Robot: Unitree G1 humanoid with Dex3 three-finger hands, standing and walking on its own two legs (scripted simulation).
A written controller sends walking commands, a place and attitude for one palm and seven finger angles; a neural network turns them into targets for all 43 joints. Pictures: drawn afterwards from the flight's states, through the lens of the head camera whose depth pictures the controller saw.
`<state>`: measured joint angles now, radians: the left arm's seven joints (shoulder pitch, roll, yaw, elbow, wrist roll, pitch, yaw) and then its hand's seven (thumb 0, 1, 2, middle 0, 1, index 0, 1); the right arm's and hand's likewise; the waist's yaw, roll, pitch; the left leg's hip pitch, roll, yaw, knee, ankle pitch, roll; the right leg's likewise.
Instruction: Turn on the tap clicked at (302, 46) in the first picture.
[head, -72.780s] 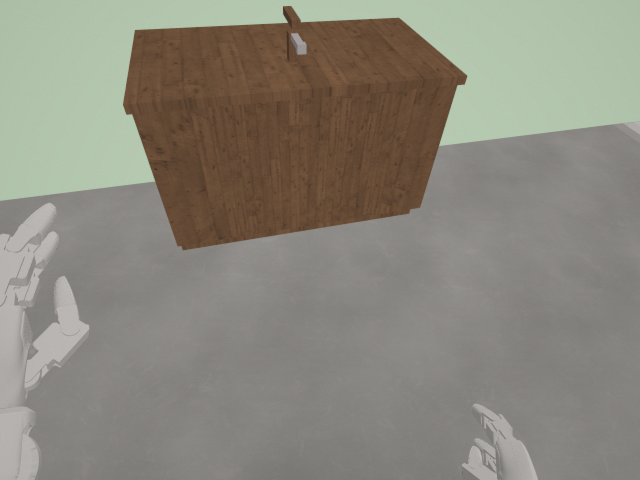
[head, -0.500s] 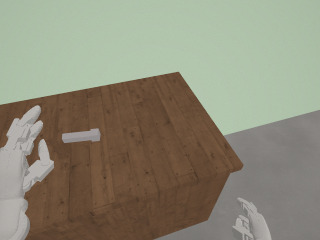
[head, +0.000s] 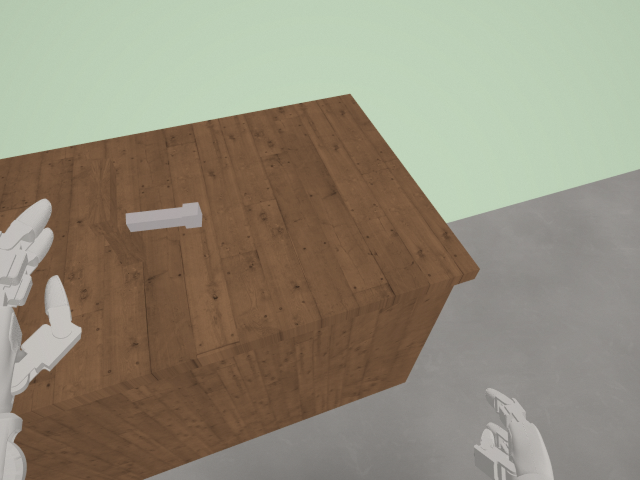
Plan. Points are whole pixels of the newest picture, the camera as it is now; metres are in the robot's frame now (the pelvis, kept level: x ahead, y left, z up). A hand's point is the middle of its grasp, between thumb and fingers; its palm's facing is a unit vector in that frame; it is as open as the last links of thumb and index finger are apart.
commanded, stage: step back with the hand held close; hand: left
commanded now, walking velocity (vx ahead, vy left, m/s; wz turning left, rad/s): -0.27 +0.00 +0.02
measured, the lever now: (192, 215) +0.47 +0.25 +0.02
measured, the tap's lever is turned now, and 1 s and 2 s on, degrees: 80 80 80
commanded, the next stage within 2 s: stop stepping back and stand still in 1.00 s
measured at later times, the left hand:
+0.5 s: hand (76, 372) +0.17 +0.22 +0.16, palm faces +0.40 -0.81 -0.44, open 7.4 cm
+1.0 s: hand (112, 469) +0.11 +0.16 +0.17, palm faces +0.33 -0.84 -0.42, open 7.4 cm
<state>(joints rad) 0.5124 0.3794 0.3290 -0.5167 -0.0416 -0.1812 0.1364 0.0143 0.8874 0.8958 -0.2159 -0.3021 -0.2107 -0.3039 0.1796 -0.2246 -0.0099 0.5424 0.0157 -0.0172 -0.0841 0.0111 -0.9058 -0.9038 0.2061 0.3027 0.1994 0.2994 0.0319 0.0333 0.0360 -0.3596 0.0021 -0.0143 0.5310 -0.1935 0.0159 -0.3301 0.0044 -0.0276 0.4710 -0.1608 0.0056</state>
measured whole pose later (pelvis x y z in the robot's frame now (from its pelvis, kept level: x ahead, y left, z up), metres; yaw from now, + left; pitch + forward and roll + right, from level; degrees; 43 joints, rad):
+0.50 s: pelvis -0.03 -0.02 -0.01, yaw +2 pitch +2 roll -1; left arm 0.50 0.37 0.34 -0.55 -0.03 -0.22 0.15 0.01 0.89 0.90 -0.21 -0.30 -0.21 -0.30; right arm 0.17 -0.20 -0.02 0.60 0.00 -0.06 -0.06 0.01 -0.90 -0.90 0.21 0.30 0.20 0.30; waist 0.02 0.02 0.03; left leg -0.48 0.01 -0.04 0.69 -0.27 -0.01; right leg -0.40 0.05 0.01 0.59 -0.22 -0.03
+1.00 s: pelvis -0.12 -0.06 +0.00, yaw +0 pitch +2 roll +0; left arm 0.44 0.37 0.30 -0.55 -0.05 -0.14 0.12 0.01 0.89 0.90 -0.21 -0.30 -0.21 -0.30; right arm 0.14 -0.16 0.01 0.60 0.00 -0.07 -0.03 0.01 -0.90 -0.90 0.21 0.30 0.20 0.30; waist 0.01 0.02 0.04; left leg -0.42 0.07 -0.01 0.75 -0.38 -0.04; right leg -0.35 0.04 -0.03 0.51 -0.20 -0.05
